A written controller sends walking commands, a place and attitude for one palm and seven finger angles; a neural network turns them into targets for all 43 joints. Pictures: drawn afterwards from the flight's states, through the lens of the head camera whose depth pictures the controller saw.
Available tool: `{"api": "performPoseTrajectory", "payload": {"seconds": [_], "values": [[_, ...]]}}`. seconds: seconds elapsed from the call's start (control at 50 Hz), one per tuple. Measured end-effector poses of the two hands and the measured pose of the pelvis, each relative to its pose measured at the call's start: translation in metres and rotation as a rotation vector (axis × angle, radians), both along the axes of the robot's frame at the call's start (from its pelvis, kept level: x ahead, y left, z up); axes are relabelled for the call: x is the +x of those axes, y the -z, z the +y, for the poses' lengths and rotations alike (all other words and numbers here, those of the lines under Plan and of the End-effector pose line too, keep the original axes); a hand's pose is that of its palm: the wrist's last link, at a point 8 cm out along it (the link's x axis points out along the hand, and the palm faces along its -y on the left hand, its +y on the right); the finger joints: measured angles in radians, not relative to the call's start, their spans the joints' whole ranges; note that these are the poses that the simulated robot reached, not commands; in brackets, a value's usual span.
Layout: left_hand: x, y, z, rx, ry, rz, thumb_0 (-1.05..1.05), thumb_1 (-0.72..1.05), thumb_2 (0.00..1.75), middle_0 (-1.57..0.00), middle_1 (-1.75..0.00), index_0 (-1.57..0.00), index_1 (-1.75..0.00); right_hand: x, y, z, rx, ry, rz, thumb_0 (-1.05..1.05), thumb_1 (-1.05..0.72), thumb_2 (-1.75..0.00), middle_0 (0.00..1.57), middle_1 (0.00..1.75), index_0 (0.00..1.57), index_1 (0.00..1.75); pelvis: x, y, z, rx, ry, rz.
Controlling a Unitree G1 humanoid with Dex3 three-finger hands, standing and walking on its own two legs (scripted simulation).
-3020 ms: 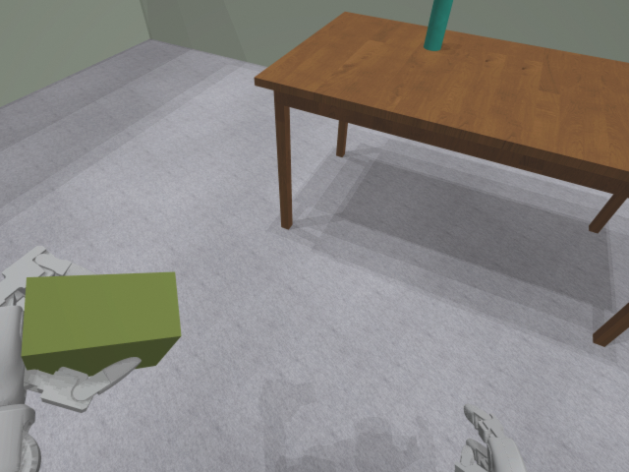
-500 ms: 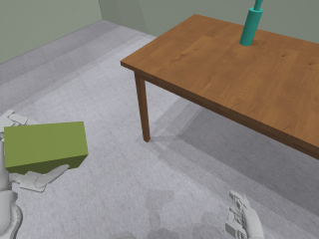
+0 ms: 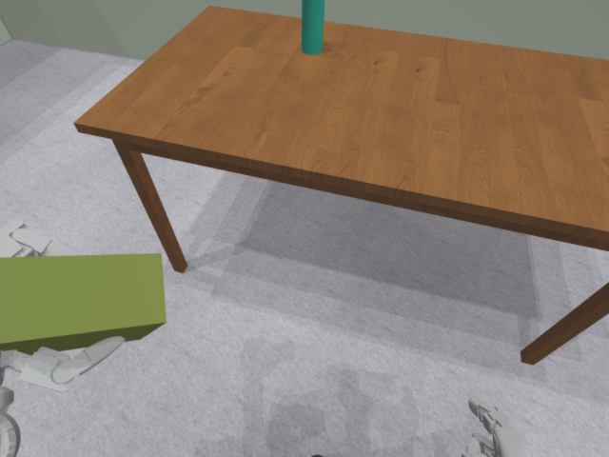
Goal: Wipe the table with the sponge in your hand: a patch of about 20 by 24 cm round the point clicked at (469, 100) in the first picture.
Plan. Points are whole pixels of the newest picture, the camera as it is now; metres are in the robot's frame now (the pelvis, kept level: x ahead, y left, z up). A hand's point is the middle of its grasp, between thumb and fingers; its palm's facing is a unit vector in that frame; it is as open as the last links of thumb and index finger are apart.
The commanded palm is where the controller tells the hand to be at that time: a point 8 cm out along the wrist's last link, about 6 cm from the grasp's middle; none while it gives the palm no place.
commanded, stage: turn to face it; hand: left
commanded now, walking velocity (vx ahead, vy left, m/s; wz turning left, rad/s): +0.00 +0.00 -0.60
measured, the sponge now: (107, 305) +0.23 +0.21 +0.16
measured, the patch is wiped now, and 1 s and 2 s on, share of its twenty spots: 0.00 0.00 0.00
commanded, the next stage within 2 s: take the last steps up to it in 0.98 s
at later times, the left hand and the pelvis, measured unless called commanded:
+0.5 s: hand (252, 307) +0.22 +0.07 +0.17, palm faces +0.01 -0.85 -0.53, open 10.2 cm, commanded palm +0.18 +0.15 +0.18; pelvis -0.06 -0.07 +0.00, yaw -18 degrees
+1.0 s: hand (275, 347) +0.19 +0.04 +0.18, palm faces -0.02 -0.90 -0.43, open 10.2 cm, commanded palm +0.17 +0.09 +0.18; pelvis -0.12 -0.06 +0.00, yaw -31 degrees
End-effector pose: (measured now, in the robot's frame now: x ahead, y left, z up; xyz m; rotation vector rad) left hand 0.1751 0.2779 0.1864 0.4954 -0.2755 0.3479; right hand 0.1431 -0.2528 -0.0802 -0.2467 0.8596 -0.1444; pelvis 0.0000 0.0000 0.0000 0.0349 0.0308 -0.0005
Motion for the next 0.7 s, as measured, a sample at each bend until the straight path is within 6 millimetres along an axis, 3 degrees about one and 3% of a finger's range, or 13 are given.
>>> {"api": "performPoseTrajectory", "payload": {"seconds": [0.14,0.24,0.34,0.4,0.48,0.6,0.7], "values": [[-0.003,-0.011,-0.019,0.052,0.081,-0.046,-0.01,-0.5,0.98,-0.73,-1.33,-0.75,-1.33,-0.019,-0.001,0.025,0.098,0.026,-0.089,0.01,-0.91,-0.9,0.2,0.3,0.2,0.3,-0.016,0.001,-0.006,-0.02,0.093,-0.04],[0.01,-0.013,-0.048,0.074,0.101,-0.036,-0.01,-0.5,0.98,-0.73,-1.34,-0.75,-1.33,-0.034,0.015,0.022,0.189,0.052,-0.109,0.01,-0.9,-0.9,0.21,0.3,0.2,0.3,-0.023,0.005,-0.024,-0.042,0.176,-0.041],[0.033,0.004,-0.1,0.057,0.182,0.0,-0.01,-0.5,0.98,-0.73,-1.34,-0.75,-1.33,-0.063,0.038,-0.015,0.198,0.101,-0.064,0.01,-0.9,-0.9,0.21,0.3,0.2,0.3,-0.042,0.014,-0.05,-0.055,0.203,-0.054],[0.036,0.007,-0.13,0.041,0.271,0.043,-0.01,-0.5,0.98,-0.73,-1.34,-0.75,-1.33,-0.087,0.033,-0.047,0.153,0.182,-0.018,0.01,-0.9,-0.9,0.21,0.3,0.2,0.3,-0.052,0.007,-0.057,-0.018,0.257,-0.037],[0.03,-0.004,-0.156,0.099,0.391,0.068,-0.01,-0.5,0.98,-0.73,-1.34,-0.75,-1.33,-0.12,0.018,-0.086,0.079,0.291,-0.001,0.01,-0.91,-0.9,0.21,0.3,0.2,0.3,-0.06,0.0,-0.064,0.0,0.31,-0.013],[0.023,-0.028,-0.162,0.175,0.45,-0.005,-0.01,-0.5,0.98,-0.73,-1.34,-0.75,-1.33,-0.161,0.002,-0.117,0.003,0.397,0.004,0.01,-0.91,-0.9,0.2,0.3,0.19,0.3,-0.069,-0.003,-0.067,0.007,0.371,0.005],[0.019,-0.014,-0.151,0.097,0.413,0.007,-0.01,-0.5,0.98,-0.73,-1.34,-0.75,-1.33,-0.18,-0.007,-0.114,-0.01,0.431,-0.014,0.01,-0.91,-0.9,0.2,0.3,0.19,0.3,-0.078,-0.003,-0.063,0.009,0.409,0.009]]}}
